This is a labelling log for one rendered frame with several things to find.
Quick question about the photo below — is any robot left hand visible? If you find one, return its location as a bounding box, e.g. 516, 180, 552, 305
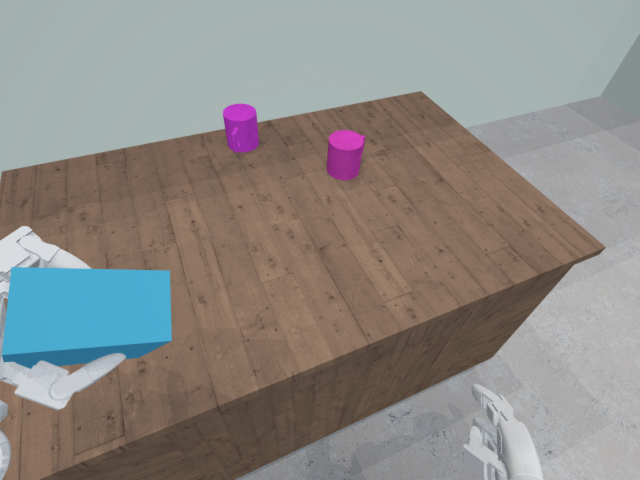
0, 226, 126, 410

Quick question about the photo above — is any table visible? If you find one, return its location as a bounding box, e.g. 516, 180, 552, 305
0, 91, 606, 480

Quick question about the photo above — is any sponge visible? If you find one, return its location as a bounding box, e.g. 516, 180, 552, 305
2, 267, 172, 369

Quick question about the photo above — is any robot right hand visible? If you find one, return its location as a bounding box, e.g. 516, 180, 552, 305
463, 384, 544, 480

